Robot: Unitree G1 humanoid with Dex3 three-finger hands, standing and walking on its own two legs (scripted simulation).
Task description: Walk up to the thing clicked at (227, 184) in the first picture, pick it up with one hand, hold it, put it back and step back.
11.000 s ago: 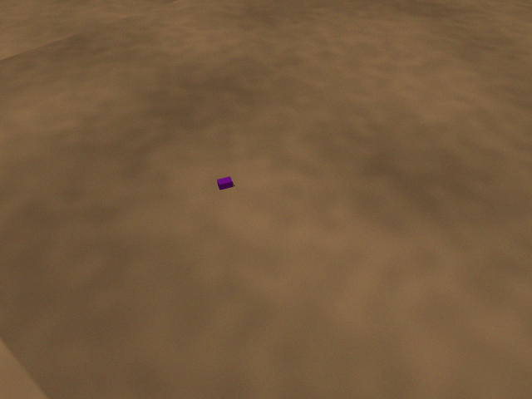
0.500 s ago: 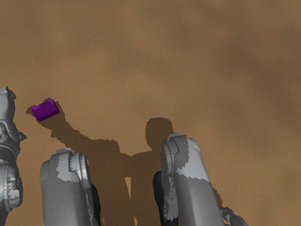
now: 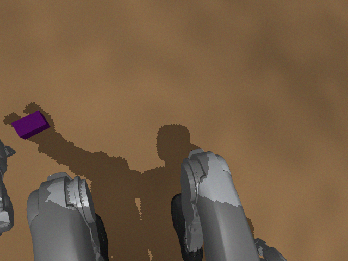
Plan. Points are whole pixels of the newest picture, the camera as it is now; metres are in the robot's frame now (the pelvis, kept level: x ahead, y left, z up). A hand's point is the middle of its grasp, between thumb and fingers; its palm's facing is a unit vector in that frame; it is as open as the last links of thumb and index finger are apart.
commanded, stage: rise first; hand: left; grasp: from above
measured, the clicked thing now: (31, 125) +0.47 +0.30 -0.30
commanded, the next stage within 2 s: approach in 1.70 s
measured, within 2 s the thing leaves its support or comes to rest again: neither
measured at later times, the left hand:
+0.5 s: hand out of the picture +0.43 +0.33 -0.19, palm faces -0.35 -0.23 -0.91, open 12.6 cm
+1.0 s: hand out of the picture +0.43 +0.34 -0.18, palm faces -0.35 -0.23 -0.91, open 12.8 cm
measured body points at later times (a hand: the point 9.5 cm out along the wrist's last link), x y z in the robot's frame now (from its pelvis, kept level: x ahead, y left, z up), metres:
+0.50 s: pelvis +0.00 +0.00 -0.01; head +0.25 +0.07 +0.36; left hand +0.45 +0.34 -0.14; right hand +0.05 -0.26 -0.11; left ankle +0.08 +0.14 -0.29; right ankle +0.09 -0.12 -0.29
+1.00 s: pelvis +0.00 +0.00 -0.01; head +0.24 +0.07 +0.37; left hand +0.45 +0.34 -0.13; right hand +0.04 -0.26 -0.11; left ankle +0.08 +0.14 -0.29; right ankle +0.09 -0.12 -0.29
